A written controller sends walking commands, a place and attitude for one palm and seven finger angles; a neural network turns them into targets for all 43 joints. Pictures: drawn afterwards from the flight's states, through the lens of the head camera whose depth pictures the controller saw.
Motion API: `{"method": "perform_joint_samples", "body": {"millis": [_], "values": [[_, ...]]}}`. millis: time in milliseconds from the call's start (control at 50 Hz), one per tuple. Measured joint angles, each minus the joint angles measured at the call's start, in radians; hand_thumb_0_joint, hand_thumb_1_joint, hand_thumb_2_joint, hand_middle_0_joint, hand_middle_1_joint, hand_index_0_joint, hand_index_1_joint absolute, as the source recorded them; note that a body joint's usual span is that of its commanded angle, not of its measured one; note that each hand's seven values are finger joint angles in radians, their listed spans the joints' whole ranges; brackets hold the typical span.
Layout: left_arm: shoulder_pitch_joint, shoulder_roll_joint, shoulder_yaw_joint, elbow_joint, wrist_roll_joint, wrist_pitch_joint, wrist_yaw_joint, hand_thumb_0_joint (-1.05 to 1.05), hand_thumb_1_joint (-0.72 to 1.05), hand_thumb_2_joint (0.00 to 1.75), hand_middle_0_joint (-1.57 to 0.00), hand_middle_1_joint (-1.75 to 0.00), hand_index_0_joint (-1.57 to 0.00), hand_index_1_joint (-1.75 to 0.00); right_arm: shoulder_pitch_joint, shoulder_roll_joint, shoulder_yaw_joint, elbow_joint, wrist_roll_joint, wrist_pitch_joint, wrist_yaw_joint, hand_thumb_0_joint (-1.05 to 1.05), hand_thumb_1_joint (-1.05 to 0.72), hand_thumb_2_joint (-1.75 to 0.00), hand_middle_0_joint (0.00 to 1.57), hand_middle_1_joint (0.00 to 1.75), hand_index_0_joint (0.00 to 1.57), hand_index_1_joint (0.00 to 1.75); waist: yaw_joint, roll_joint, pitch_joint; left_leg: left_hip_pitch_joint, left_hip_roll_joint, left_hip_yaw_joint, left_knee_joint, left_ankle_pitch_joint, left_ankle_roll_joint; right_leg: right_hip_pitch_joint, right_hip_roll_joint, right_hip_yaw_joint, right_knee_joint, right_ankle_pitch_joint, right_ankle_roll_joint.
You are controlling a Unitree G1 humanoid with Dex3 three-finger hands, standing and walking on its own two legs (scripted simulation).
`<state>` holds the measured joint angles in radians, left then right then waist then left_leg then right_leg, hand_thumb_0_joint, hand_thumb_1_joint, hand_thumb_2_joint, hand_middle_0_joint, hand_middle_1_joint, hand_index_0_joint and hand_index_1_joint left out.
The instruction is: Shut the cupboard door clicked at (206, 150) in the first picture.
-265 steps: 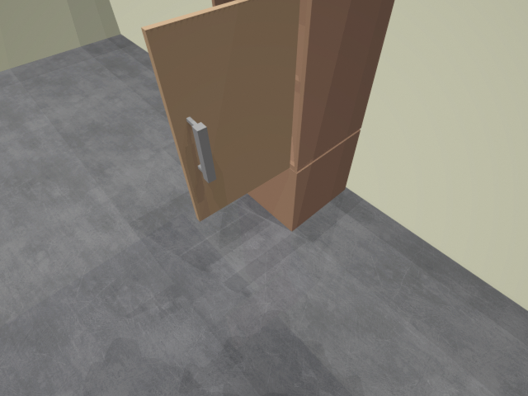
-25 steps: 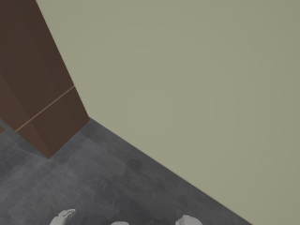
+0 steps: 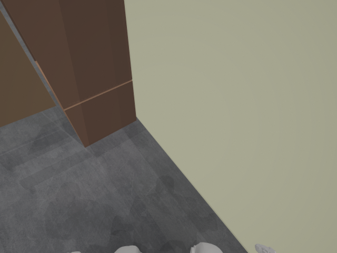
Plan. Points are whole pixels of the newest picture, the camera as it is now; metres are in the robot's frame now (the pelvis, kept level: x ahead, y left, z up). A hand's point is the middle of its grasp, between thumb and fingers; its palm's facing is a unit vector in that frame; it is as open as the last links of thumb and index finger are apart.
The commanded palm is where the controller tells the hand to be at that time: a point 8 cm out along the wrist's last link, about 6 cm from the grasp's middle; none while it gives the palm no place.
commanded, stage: turn to face it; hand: left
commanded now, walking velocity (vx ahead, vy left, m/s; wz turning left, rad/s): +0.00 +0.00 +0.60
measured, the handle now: out of the picture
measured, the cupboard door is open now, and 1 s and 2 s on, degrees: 87 87 87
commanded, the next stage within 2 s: take the last steps up to it in 1.00 s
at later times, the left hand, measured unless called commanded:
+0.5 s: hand out of the picture +0.03 +0.16 -0.15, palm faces +0.29 -0.93 -0.23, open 7.4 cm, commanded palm none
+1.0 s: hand out of the picture +0.03 +0.18 -0.15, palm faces +0.49 -0.82 -0.29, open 7.4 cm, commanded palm none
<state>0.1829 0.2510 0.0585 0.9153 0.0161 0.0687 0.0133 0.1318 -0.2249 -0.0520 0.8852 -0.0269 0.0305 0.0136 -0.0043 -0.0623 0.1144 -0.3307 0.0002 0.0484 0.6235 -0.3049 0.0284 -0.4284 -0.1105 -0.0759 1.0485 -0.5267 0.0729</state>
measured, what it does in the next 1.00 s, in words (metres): steps on the spot, turning left: right foot, then left foot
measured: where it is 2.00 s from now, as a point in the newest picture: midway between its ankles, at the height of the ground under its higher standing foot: outside the picture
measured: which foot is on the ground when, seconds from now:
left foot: down 0.00-0.24, up 0.26-0.56, down 0.58-1.00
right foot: up 0.00-0.22, down 0.24-0.58, up 0.60-0.98, down 1.00-1.00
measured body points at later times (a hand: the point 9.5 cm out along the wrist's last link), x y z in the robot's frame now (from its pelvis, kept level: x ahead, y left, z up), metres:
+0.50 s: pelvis +0.01 -0.04 +0.01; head +0.07 -0.03 +0.46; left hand +0.01 +0.21 -0.13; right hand +0.18 -0.27 -0.13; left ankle -0.03 +0.08 -0.68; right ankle +0.02 -0.16 -0.73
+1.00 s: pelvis +0.04 -0.05 +0.00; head +0.08 -0.04 +0.45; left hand +0.00 +0.23 -0.12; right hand +0.22 -0.23 -0.15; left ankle -0.02 +0.07 -0.72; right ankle +0.09 -0.16 -0.73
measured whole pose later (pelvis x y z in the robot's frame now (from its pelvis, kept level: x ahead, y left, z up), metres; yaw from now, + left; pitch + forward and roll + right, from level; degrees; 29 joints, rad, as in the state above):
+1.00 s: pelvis +0.04 -0.05 +0.00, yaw +30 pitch +1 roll +1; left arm 0.15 0.24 0.05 0.90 0.01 0.02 0.01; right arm 0.20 -0.20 -0.04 0.95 -0.02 0.05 0.00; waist -0.01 0.01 0.07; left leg -0.29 -0.01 -0.04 0.58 -0.29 -0.01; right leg -0.27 -0.05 -0.04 0.56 -0.30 0.02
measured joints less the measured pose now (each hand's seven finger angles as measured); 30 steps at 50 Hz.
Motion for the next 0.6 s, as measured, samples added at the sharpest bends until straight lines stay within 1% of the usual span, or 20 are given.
{"method": "perform_joint_samples", "body": {"millis": [40, 80, 140, 180, 220, 240, 260, 280, 300, 340, 360, 380, 420, 460, 500, 540, 560, 580, 600], "values": [[-0.014, 0.005, 0.005, 0.001, 0.0, 0.002, -0.003, 0.01, 0.91, 0.9, -0.2, -0.3, -0.21, -0.3, 0.009, 0.001, 0.003, 0.003, -0.001, 0.0, -0.009, 0.0, -0.91, -0.89, 0.2, 0.3, 0.2, 0.3, 0.001, 0.015, -0.004, 0.009, 0.0, -0.026, -0.037, 0.025, -0.01, -0.031, 0.018, 0.024, 0.033, 0.042, 0.003], [-0.024, 0.006, 0.007, -0.008, -0.001, -0.002, -0.006, 0.01, 0.91, 0.9, -0.2, -0.3, -0.2, -0.3, 0.016, -0.002, 0.004, 0.01, -0.003, 0.003, -0.013, 0.0, -0.91, -0.89, 0.2, 0.3, 0.2, 0.3, 0.002, 0.034, -0.007, 0.019, 0.0, -0.051, -0.07, 0.047, -0.013, -0.036, 0.03, 0.04, -0.001, 0.064, 0.003], [-0.036, 0.005, 0.007, -0.023, -0.003, -0.01, -0.008, 0.01, 0.91, 0.9, -0.2, -0.3, -0.2, -0.3, 0.027, -0.007, 0.002, 0.02, -0.005, 0.011, -0.013, 0.0, -0.91, -0.89, 0.2, 0.3, 0.2, 0.3, -0.001, 0.059, -0.014, 0.022, -0.002, -0.087, -0.095, 0.066, -0.023, -0.006, 0.045, 0.055, -0.121, 0.074, -0.001], [-0.041, 0.004, 0.006, -0.032, -0.004, -0.016, -0.007, 0.01, 0.91, 0.9, -0.2, -0.3, -0.2, -0.3, 0.033, -0.009, -0.002, 0.025, -0.005, 0.018, -0.011, 0.0, -0.91, -0.89, 0.2, 0.3, 0.2, 0.3, -0.006, 0.075, -0.018, 0.015, -0.004, -0.113, -0.092, 0.068, -0.034, 0.035, 0.059, 0.058, -0.227, 0.09, -0.006], [-0.04, 0.004, 0.004, -0.043, -0.005, -0.028, -0.007, 0.01, 0.91, 0.9, -0.2, -0.3, -0.2, -0.3, 0.04, -0.012, -0.007, 0.027, -0.001, 0.026, -0.009, 0.0, -0.91, -0.89, 0.2, 0.3, 0.2, 0.3, -0.009, 0.086, -0.025, -0.003, -0.011, -0.14, -0.066, 0.059, -0.048, 0.101, 0.072, 0.051, -0.375, 0.156, -0.011], [-0.032, 0.008, 0.002, -0.052, -0.003, -0.039, -0.006, 0.01, 0.91, 0.9, -0.2, -0.3, -0.2, -0.3, 0.047, -0.012, -0.01, 0.025, 0.003, 0.03, -0.007, 0.0, -0.91, -0.89, 0.2, 0.3, 0.2, 0.3, -0.007, 0.079, -0.036, -0.022, -0.024, -0.146, -0.037, 0.045, -0.053, 0.136, 0.065, 0.054, -0.464, 0.181, -0.025], [-0.033, 0.0, 0.002, -0.052, 0.002, -0.048, -0.002, 0.01, 0.91, 0.9, -0.2, -0.3, -0.2, -0.3, 0.041, -0.019, -0.016, 0.03, 0.007, 0.035, -0.006, 0.0, -0.91, -0.89, 0.2, 0.3, 0.2, 0.3, -0.003, 0.09, -0.032, -0.05, -0.027, -0.15, 0.032, -0.033, -0.056, 0.135, 0.067, 0.048, -0.464, 0.192, -0.043], [-0.032, -0.01, -0.003, -0.051, 0.005, -0.052, 0.002, 0.01, 0.91, 0.9, -0.2, -0.3, -0.2, -0.3, 0.034, -0.028, -0.022, 0.035, 0.008, 0.041, -0.005, 0.0, -0.91, -0.89, 0.2, 0.3, 0.2, 0.3, -0.006, 0.102, -0.023, -0.083, -0.031, -0.146, 0.137, -0.114, -0.055, 0.136, 0.065, 0.034, -0.448, 0.192, -0.056], [-0.029, -0.021, -0.01, -0.05, 0.006, -0.054, 0.003, 0.01, 0.91, 0.9, -0.2, -0.3, -0.2, -0.3, 0.03, -0.037, -0.028, 0.036, 0.007, 0.046, -0.002, 0.0, -0.91, -0.89, 0.2, 0.3, 0.2, 0.3, -0.011, 0.113, -0.017, -0.117, -0.035, -0.136, 0.247, -0.153, -0.055, 0.146, 0.059, 0.016, -0.448, 0.193, -0.064], [-0.014, -0.039, -0.017, -0.048, 0.005, -0.052, 0.007, 0.01, 0.91, 0.9, -0.2, -0.3, -0.2, -0.3, 0.024, -0.046, -0.036, 0.041, 0.006, 0.052, 0.003, 0.01, -0.91, -0.89, 0.2, 0.3, 0.2, 0.3, -0.017, 0.116, -0.013, -0.166, -0.03, -0.098, 0.423, -0.163, -0.063, 0.172, 0.044, -0.01, -0.471, 0.199, -0.067], [-0.005, -0.045, -0.02, -0.047, 0.004, -0.052, 0.008, 0.01, 0.91, 0.9, -0.2, -0.3, -0.2, -0.3, 0.02, -0.046, -0.037, 0.043, 0.006, 0.055, 0.006, 0.01, -0.91, -0.89, 0.2, 0.3, 0.2, 0.3, -0.02, 0.111, -0.011, -0.178, -0.022, -0.078, 0.474, -0.154, -0.07, 0.185, 0.037, -0.021, -0.487, 0.205, -0.067], [0.002, -0.049, -0.022, -0.045, 0.004, -0.052, 0.009, 0.01, 0.91, 0.9, -0.2, -0.3, -0.2, -0.3, 0.016, -0.044, -0.037, 0.043, 0.007, 0.056, 0.009, 0.01, -0.91, -0.89, 0.2, 0.3, 0.2, 0.3, -0.022, 0.103, -0.01, -0.181, -0.013, -0.059, 0.495, -0.146, -0.077, 0.197, 0.03, -0.032, -0.502, 0.209, -0.067], [0.013, -0.056, -0.025, -0.041, 0.005, -0.054, 0.009, 0.01, 0.91, 0.9, -0.2, -0.3, -0.21, -0.3, 0.01, -0.037, -0.033, 0.042, 0.009, 0.058, 0.013, 0.01, -0.91, -0.89, 0.2, 0.3, 0.2, 0.3, -0.023, 0.081, -0.006, -0.165, 0.004, -0.029, 0.462, -0.14, -0.087, 0.216, 0.014, -0.055, -0.526, 0.216, -0.065], [0.021, -0.06, -0.028, -0.039, 0.007, -0.056, 0.007, 0.01, 0.9, 0.9, -0.2, -0.3, -0.21, -0.3, 0.002, -0.03, -0.029, 0.039, 0.011, 0.057, 0.016, 0.01, -0.91, -0.89, 0.2, 0.3, 0.2, 0.3, -0.019, 0.061, 0.0, -0.131, 0.017, -0.004, 0.368, -0.141, -0.091, 0.226, -0.001, -0.078, -0.535, 0.215, -0.062], [0.026, -0.061, -0.029, -0.037, 0.01, -0.059, 0.004, 0.01, 0.9, 0.9, -0.2, -0.3, -0.21, -0.3, -0.009, -0.025, -0.022, 0.036, 0.012, 0.053, 0.017, 0.01, -0.91, -0.89, 0.2, 0.3, 0.2, 0.3, -0.009, 0.044, 0.007, -0.089, 0.023, 0.017, 0.255, -0.144, -0.088, 0.227, -0.015, -0.102, -0.523, 0.203, -0.055], [0.033, -0.058, -0.027, -0.033, 0.011, -0.06, 0.0, 0.01, 0.9, 0.9, -0.2, -0.3, -0.21, -0.3, -0.021, -0.021, -0.016, 0.031, 0.013, 0.045, 0.018, 0.01, -0.91, -0.89, 0.2, 0.3, 0.2, 0.3, 0.001, 0.03, 0.013, -0.04, 0.022, 0.034, 0.136, -0.121, -0.08, 0.222, -0.03, -0.126, -0.49, 0.18, -0.045], [0.039, -0.054, -0.024, -0.031, 0.008, -0.059, -0.002, 0.01, 0.9, 0.9, -0.2, -0.3, -0.21, -0.3, -0.025, -0.02, -0.012, 0.026, 0.012, 0.039, 0.018, 0.01, -0.91, -0.89, 0.2, 0.3, 0.2, 0.3, 0.003, 0.024, 0.013, -0.01, 0.018, 0.041, 0.065, -0.08, -0.073, 0.215, -0.039, -0.138, -0.463, 0.163, -0.038], [0.048, -0.05, -0.022, -0.029, 0.004, -0.057, -0.004, 0.01, 0.9, 0.9, -0.21, -0.3, -0.21, -0.3, -0.025, -0.022, -0.009, 0.018, 0.011, 0.03, 0.018, 0.01, -0.91, -0.89, 0.2, 0.3, 0.2, 0.3, 0.004, 0.022, 0.008, 0.024, 0.018, 0.045, -0.013, -0.001, -0.062, 0.2, -0.046, -0.148, -0.421, 0.14, -0.029], [0.048, -0.04, -0.018, -0.022, -0.001, -0.05, -0.006, 0.01, 0.9, 0.9, -0.21, -0.3, -0.21, -0.3, -0.029, -0.018, -0.009, 0.014, 0.007, 0.018, 0.016, 0.01, -0.91, -0.89, 0.2, 0.3, 0.2, 0.3, 0.003, 0.011, 0.007, 0.019, 0.007, 0.042, -0.016, 0.024, -0.039, 0.169, -0.059, -0.135, -0.346, 0.111, -0.018]]}}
